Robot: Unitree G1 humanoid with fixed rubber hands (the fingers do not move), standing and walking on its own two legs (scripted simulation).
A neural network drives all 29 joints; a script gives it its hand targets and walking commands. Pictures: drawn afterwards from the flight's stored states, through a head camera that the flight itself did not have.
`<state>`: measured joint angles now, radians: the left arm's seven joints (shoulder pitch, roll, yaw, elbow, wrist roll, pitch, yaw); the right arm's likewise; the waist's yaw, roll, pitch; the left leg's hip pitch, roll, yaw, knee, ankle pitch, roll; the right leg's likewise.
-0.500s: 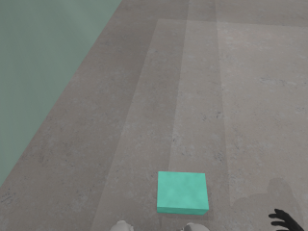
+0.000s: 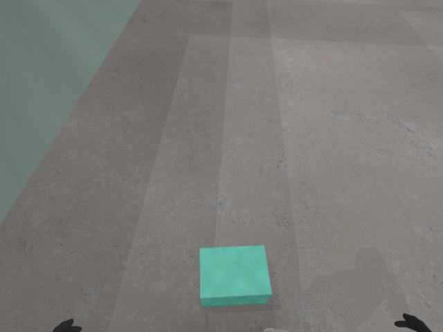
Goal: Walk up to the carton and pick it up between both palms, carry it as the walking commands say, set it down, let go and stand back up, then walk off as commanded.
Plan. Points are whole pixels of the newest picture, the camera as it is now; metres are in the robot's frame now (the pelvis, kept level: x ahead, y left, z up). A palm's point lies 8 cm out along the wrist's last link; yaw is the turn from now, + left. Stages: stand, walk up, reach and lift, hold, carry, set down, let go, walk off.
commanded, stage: walk up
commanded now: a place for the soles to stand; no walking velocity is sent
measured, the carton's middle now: (232, 276) +0.42 -0.04 -0.67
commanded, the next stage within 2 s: none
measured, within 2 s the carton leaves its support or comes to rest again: neither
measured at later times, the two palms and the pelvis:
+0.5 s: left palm out of the picture +0.15 +0.30 -0.05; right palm out of the picture +0.13 -0.35 -0.10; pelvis +0.01 -0.03 +0.00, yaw +0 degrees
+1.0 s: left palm out of the picture +0.13 +0.27 -0.07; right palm out of the picture +0.10 -0.38 -0.08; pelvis +0.01 -0.05 +0.01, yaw -3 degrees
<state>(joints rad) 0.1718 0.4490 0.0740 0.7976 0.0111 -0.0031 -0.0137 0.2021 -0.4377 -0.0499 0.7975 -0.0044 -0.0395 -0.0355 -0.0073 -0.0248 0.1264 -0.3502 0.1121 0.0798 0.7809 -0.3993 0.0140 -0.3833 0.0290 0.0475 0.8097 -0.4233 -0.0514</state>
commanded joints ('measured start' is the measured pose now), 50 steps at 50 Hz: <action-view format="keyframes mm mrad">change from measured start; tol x16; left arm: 1 -48 218 36 -20 6 -54 24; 42 -67 184 24 -77 34 -15 -16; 50 167 320 80 -17 9 -60 -18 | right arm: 1 -30 -196 -55 -16 -10 9 32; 38 -130 -180 -50 -10 -9 37 60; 41 62 -376 -117 15 -19 -23 26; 50 -102 -188 -52 -76 -6 -4 19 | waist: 1 -45 57 -146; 39 -48 -59 -221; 41 -55 153 -127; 50 70 -151 -70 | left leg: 1 46 -3 -90 -139 -22 21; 29 184 46 -82 -182 295 74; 38 166 47 -90 -238 134 66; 40 271 220 -367 -400 -228 184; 43 200 389 -466 -505 -207 273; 47 -5 152 -111 -264 139 109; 50 -293 -76 -40 224 -208 8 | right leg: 1 35 -181 318 -282 53 -84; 6 48 -85 64 -165 328 -6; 10 55 -203 347 -296 289 -97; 29 66 -113 143 -193 467 -33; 38 13 -108 129 -224 327 -24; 42 -319 -68 48 209 -146 9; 48 266 -15 -6 -239 85 -2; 50 171 -297 557 -553 -125 -181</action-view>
